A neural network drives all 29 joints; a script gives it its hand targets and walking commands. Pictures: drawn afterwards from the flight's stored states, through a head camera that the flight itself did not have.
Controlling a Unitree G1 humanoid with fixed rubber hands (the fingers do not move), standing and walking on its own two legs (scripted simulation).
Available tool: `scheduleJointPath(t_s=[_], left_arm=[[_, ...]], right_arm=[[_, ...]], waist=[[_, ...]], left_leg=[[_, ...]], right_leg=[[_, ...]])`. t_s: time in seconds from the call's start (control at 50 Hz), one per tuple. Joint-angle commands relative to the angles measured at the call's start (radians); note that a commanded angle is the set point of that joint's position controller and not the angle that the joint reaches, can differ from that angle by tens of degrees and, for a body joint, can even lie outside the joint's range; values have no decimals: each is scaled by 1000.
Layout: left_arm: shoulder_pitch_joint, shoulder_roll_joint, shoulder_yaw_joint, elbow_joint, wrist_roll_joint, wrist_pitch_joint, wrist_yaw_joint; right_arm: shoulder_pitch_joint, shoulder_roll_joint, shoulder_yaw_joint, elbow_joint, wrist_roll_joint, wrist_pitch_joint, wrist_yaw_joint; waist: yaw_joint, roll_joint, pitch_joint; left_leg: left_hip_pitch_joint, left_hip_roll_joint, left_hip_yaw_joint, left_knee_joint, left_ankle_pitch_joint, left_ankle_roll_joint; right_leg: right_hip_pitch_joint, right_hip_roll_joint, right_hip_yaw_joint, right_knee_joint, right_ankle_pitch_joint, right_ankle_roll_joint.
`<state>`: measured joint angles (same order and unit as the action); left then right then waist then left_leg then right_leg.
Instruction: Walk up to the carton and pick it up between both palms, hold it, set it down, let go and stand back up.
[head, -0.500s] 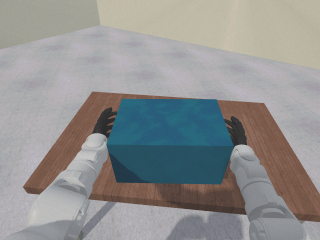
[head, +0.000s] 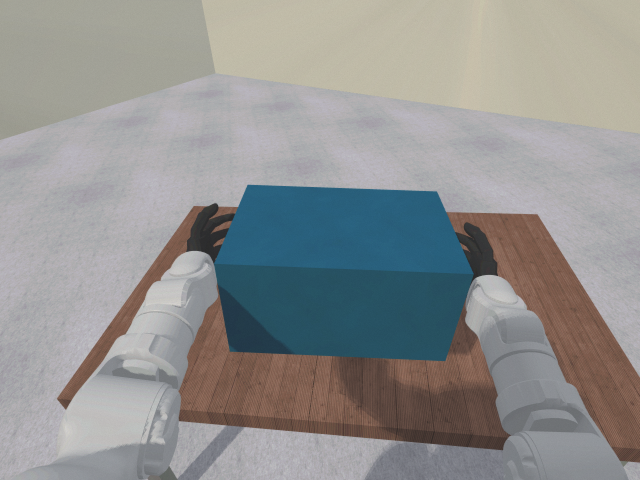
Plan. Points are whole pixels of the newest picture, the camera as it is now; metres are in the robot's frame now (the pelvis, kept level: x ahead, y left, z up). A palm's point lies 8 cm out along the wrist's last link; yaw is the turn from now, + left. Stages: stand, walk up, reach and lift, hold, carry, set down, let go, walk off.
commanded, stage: reach and lift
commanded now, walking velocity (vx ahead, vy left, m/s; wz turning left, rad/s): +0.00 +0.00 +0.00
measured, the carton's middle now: (339, 266) +0.40 +0.00 +0.13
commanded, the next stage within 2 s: hold in 0.86 s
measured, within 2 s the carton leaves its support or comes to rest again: neither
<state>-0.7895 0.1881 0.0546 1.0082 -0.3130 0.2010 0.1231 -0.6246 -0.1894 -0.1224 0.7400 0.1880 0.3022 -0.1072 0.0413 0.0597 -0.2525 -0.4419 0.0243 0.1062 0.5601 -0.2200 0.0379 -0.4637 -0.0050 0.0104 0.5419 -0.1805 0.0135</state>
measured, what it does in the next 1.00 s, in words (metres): stands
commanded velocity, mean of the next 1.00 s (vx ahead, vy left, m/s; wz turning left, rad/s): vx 0.00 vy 0.00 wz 0.00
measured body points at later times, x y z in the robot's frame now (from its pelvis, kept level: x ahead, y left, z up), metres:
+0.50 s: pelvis +0.02 +0.02 +0.01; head -0.04 +0.01 +0.45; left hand +0.41 +0.20 +0.18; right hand +0.40 -0.17 +0.16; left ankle +0.04 +0.10 -0.73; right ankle +0.06 -0.12 -0.73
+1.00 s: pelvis -0.01 +0.02 +0.01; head -0.08 +0.02 +0.45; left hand +0.38 +0.20 +0.19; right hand +0.37 -0.17 +0.17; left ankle +0.04 +0.10 -0.73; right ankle +0.06 -0.12 -0.73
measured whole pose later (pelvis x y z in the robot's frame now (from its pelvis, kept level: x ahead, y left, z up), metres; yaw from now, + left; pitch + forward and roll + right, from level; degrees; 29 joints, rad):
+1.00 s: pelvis -0.01 +0.02 +0.01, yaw +0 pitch -1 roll -2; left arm -0.71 0.14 0.18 0.69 -0.11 0.47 0.11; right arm -0.63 -0.19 -0.12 0.65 0.19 0.42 -0.10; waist -0.01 0.03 -0.19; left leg -0.30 0.02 0.10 0.52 -0.21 0.04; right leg -0.28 0.00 0.01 0.41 -0.12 0.01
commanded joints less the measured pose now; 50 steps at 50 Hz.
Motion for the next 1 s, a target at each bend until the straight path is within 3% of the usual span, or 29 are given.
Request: scheduleJointPath(t_s=[0.0, 0.02, 0.04, 0.06, 0.08, 0.12, 0.14, 0.16, 0.18, 0.26, 0.34, 0.36, 0.38, 0.4, 0.46, 0.48, 0.5, 0.52, 0.56, 0.58, 0.66, 0.7, 0.76, 0.8, 0.84, 0.88, 0.92, 0.94, 0.98], left_arm=[[-711, -746, -167, -455, 132, 38, -160], [-719, -739, -170, -506, 128, 42, -166], [-681, -741, -153, -472, 140, 58, -173], [-732, -747, -177, -524, 133, 60, -173], [-696, -744, -154, -485, 150, 79, -181], [-705, -756, -182, -556, 132, 90, -183], [-677, -753, -190, -575, 140, 101, -185], [-648, -750, -164, -570, 147, 113, -191], [-663, -753, -183, -579, 145, 123, -193], [-598, -754, -170, -649, 169, 165, -206], [-582, -752, -146, -610, 201, 206, -213], [-581, -769, -176, -656, 192, 206, -211], [-606, -752, -155, -659, 199, 205, -211], [-586, -761, -158, -662, 205, 217, -210], [-631, -802, -228, -743, 190, 229, -200], [-632, -795, -230, -760, 197, 235, -199], [-614, -813, -238, -732, 186, 240, -201], [-631, -787, -212, -682, 210, 248, -200], [-598, -811, -232, -724, 203, 249, -203], [-601, -806, -210, -681, 225, 252, -203], [-677, -825, -224, -646, 227, 266, -206], [-678, -859, -259, -679, 209, 258, -198], [-751, -855, -284, -718, 203, 246, -181], [-760, -854, -280, -688, 208, 253, -176], [-741, -837, -216, -604, 240, 256, -177], [-703, -841, -209, -594, 242, 260, -182], [-705, -843, -221, -639, 232, 261, -179], [-702, -843, -221, -618, 220, 262, -177], [-733, -827, -210, -623, 227, 260, -178]], right_arm=[[-1073, 719, 415, -449, 103, -18, 174], [-1069, 733, 439, -466, 116, -16, 164], [-1057, 718, 428, -458, 109, 0, 159], [-1051, 729, 427, -445, 108, 3, 157], [-1043, 704, 412, -430, 103, 18, 151], [-1027, 728, 436, -490, 129, 18, 149], [-1019, 706, 435, -488, 126, 23, 144], [-1005, 727, 449, -510, 140, 33, 138], [-985, 702, 433, -481, 139, 44, 135], [-935, 694, 467, -507, 159, 66, 121], [-956, 662, 438, -489, 154, 87, 132], [-974, 661, 451, -545, 161, 77, 134], [-967, 672, 457, -511, 173, 81, 135], [-968, 660, 452, -538, 180, 85, 135], [-931, 618, 421, -490, 178, 85, 154], [-920, 633, 422, -488, 180, 80, 155], [-948, 624, 420, -514, 178, 76, 155], [-961, 604, 386, -449, 161, 82, 161], [-950, 625, 409, -502, 155, 75, 159], [-934, 612, 379, -412, 139, 79, 163], [-959, 590, 317, -349, 111, 73, 186], [-1036, 610, 346, -470, 138, 45, 190], [-1060, 620, 348, -444, 140, 38, 200], [-1058, 605, 325, -400, 133, 38, 206], [-1080, 626, 312, -352, 102, 40, 216], [-1129, 652, 350, -421, 113, 29, 209], [-1077, 637, 353, -432, 127, 32, 210], [-1138, 661, 370, -468, 128, 25, 207], [-1131, 667, 366, -448, 119, 33, 200]], waist=[[19, -158, -321], [4, -160, -339], [1, -180, -320], [-10, -139, -323], [-15, -131, -297], [-3, -130, -366], [-27, -107, -372], [-13, -150, -375], [-22, -114, -358], [-27, -130, -345], [-23, -117, -277], [-27, -110, -321], [-11, -110, -303], [-18, -106, -308], [-57, -1, -313], [-49, -16, -307], [-52, -21, -314], [-44, -19, -252], [-53, -48, -276], [-56, -40, -210], [-79, 18, -172], [-69, 8, -246], [-67, 42, -271], [-75, 48, -232], [-39, 1, -179], [-19, -47, -195], [-27, -33, -224], [-20, -65, -258], [-18, -65, -221]], left_leg=[[185, -57, -190, -230, 104, -17], [196, -61, -188, -225, 139, -14], [213, -57, -190, -226, 158, -14], [213, -62, -188, -223, 157, -20], [219, -57, -189, -231, 157, -21], [226, -57, -187, -219, 206, -26], [264, -58, -190, -207, 251, -35], [277, -57, -192, -197, 279, -29], [291, -54, -192, -194, 304, -40], [319, -57, -193, -190, 385, -47], [301, -42, -195, -208, 333, -50], [324, -40, -194, -199, 371, -55], [315, -45, -188, -201, 358, -52], [343, -33, -190, -201, 408, -62], [398, -16, -204, -185, 477, -102], [396, -16, -199, -186, 484, -102], [380, -19, -199, -185, 445, -104], [354, -19, -196, -209, 365, -98], [355, -18, -195, -211, 376, -92], [337, -14, -189, -229, 315, -95], [287, 5, -193, -275, 174, -100], [271, 7, -201, -274, 137, -87], [277, 12, -200, -278, 120, -87], [235, 20, -208, -307, 22, -81], [152, 22, -194, -349, -118, -48], [135, 3, -181, -338, -101, -30], [179, 7, -191, -337, -54, -41], [190, -7, -181, -312, -28, -37], [169, -9, -179, -321, -64, -25]], right_leg=[[353, 72, 21, -188, 57, -26], [389, 71, 17, -190, 101, -17], [387, 78, 11, -191, 121, -19], [397, 72, 16, -198, 123, -22], [378, 80, 16, -202, 119, -26], [409, 84, 14, -193, 176, -29], [421, 86, 10, -195, 227, -27], [431, 90, 15, -194, 252, -22], [412, 92, 14, -195, 258, -27], [475, 95, 15, -205, 343, -24], [453, 99, 12, -221, 266, -36], [463, 103, 14, -216, 291, -37], [474, 98, 18, -221, 281, -32], [468, 108, 11, -222, 299, -34], [413, 110, 8, -229, 256, -52], [428, 110, 8, -228, 269, -52], [439, 110, 8, -234, 249, -52], [411, 102, 11, -247, 185, -53], [448, 107, 6, -241, 234, -55], [433, 99, 8, -250, 180, -60], [406, 97, -2, -244, 86, -66], [436, 105, -5, -224, 114, -59], [421, 106, -10, -217, 101, -57], [418, 110, -23, -209, 69, -59], [443, 107, -22, -206, 25, -51], [487, 106, -14, -205, 63, -44], [473, 112, -11, -200, 91, -52], [477, 103, -2, -214, 89, -50], [476, 103, -2, -209, 70, -51]])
